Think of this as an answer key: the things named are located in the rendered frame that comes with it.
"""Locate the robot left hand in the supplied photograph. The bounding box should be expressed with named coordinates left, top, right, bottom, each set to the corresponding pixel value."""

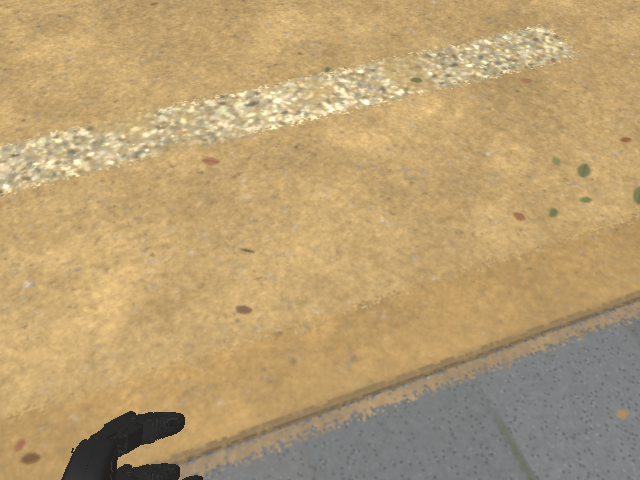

left=61, top=411, right=203, bottom=480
